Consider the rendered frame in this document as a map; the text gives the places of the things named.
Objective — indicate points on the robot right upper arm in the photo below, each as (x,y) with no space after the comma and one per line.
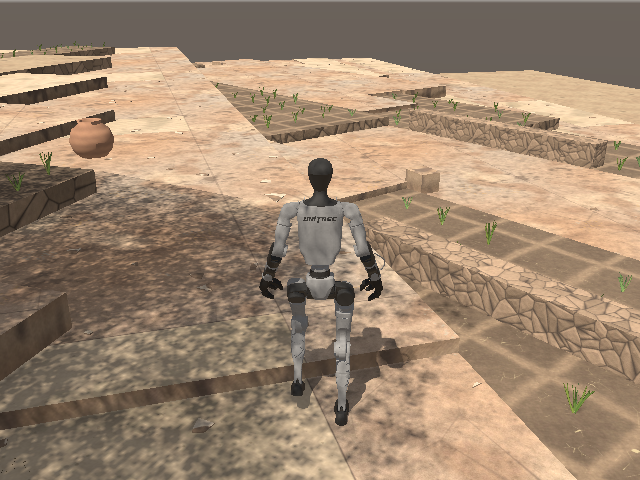
(351,211)

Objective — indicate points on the left robot foot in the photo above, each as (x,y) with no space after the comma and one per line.
(297,388)

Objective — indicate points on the right robot hand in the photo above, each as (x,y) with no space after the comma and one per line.
(372,284)

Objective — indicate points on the left robot hand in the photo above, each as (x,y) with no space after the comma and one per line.
(273,285)

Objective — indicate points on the right robot shin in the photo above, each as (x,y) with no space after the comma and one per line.
(342,377)

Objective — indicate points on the robot right forearm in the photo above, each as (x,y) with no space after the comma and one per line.
(370,265)

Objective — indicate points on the robot left upper arm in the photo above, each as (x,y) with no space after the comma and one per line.
(288,211)

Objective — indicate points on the robot left forearm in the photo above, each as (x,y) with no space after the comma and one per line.
(271,265)

